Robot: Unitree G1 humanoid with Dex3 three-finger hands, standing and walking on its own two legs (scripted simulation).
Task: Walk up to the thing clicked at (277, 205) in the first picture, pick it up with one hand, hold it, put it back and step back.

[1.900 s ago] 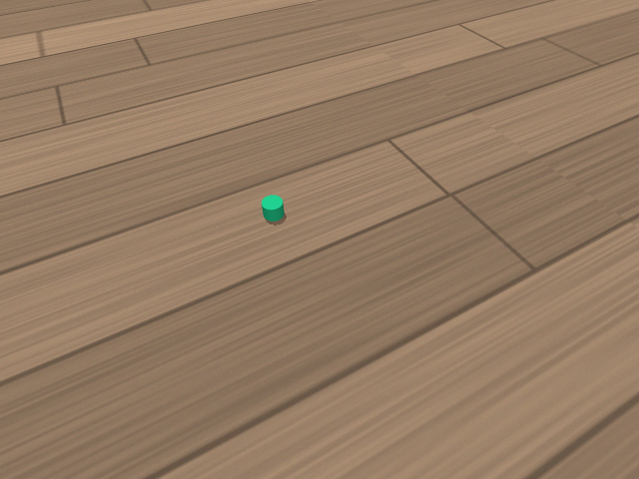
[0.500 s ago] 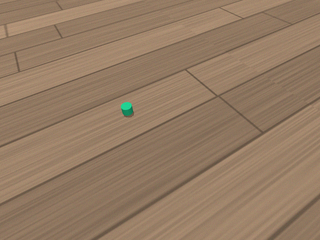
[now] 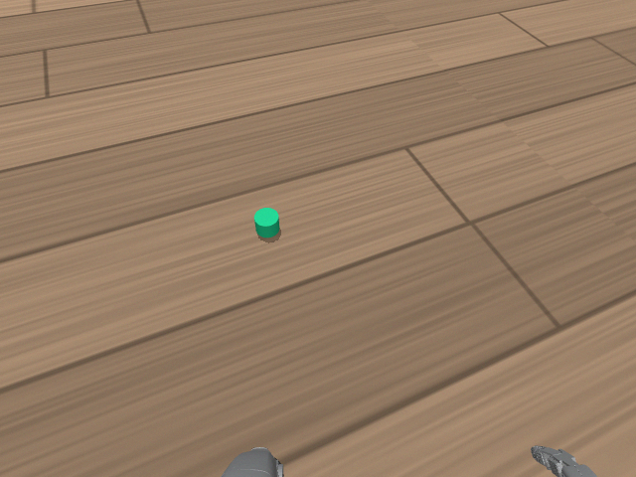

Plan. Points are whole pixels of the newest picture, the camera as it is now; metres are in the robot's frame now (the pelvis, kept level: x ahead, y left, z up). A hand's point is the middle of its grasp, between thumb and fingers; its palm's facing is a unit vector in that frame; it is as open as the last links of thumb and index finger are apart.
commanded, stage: walk up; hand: left
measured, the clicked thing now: (267, 222) +1.04 +0.23 -0.72
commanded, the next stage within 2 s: none
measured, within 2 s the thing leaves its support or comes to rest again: neither
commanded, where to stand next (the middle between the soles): +0.64 +0.00 m, yaw -4 degrees
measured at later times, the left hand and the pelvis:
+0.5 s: hand (181, 348) +0.30 +0.23 -0.11, palm faces -0.03 -0.90 -0.43, open 7.4 cm; pelvis +0.22 -0.04 +0.00, yaw -2 degrees
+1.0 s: hand (178, 258) +0.48 +0.29 -0.14, palm faces -0.09 -0.93 -0.35, open 7.4 cm; pelvis +0.41 +0.02 +0.01, yaw -3 degrees
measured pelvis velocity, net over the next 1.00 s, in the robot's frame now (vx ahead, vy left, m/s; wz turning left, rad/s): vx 0.41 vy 0.02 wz -0.05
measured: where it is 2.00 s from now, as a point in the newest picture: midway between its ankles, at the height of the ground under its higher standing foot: (320, 341)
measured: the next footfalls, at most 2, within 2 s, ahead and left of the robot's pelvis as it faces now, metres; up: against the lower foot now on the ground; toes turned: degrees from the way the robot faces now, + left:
right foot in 0.36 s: +0.33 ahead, -0.16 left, +0.00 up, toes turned -6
left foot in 0.80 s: +0.48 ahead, +0.12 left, +0.00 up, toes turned +2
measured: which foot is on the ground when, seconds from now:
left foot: down 0.00-0.40, up 0.42-0.78, down 0.80-1.00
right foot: down 0.00-0.00, up 0.02-0.34, down 0.36-0.84, up 0.86-1.00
